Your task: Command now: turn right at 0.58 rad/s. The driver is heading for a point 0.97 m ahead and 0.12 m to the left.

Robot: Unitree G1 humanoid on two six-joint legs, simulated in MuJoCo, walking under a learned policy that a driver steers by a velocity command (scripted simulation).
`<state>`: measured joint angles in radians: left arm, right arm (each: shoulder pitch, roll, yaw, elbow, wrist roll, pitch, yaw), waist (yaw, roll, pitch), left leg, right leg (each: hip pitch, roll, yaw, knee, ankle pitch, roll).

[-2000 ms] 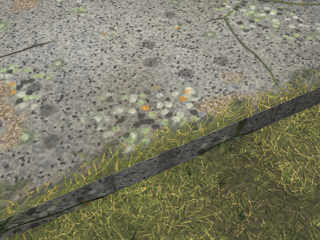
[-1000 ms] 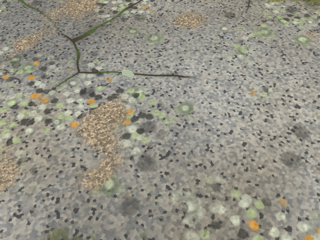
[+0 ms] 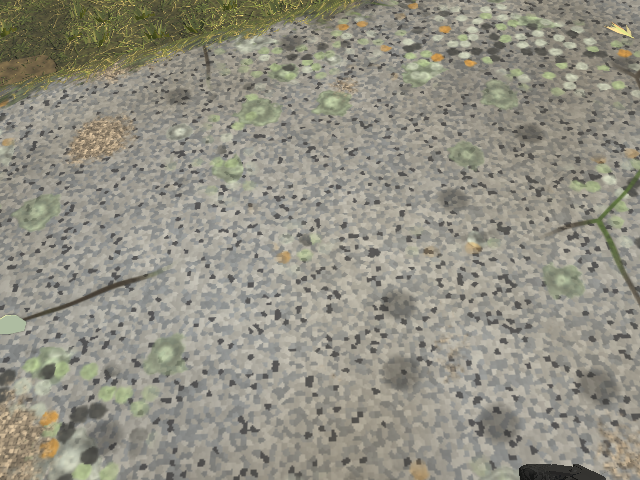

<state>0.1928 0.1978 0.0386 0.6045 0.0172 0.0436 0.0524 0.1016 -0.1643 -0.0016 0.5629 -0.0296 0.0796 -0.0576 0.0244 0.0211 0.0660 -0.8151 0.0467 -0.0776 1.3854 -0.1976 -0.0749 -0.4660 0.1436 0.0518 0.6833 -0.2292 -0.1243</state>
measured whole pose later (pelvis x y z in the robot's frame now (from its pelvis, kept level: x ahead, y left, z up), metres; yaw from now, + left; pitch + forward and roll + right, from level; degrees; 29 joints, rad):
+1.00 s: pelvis +0.14 +0.04 +0.02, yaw +13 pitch +2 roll +1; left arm 0.18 0.19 0.02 0.62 0.03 0.00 0.04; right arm 0.25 -0.29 -0.10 0.68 -0.02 0.04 0.00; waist -0.01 0.06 0.01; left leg -0.51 -0.11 -0.10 1.08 -0.45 -0.02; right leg -0.30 0.03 -0.02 0.50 -0.24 -0.06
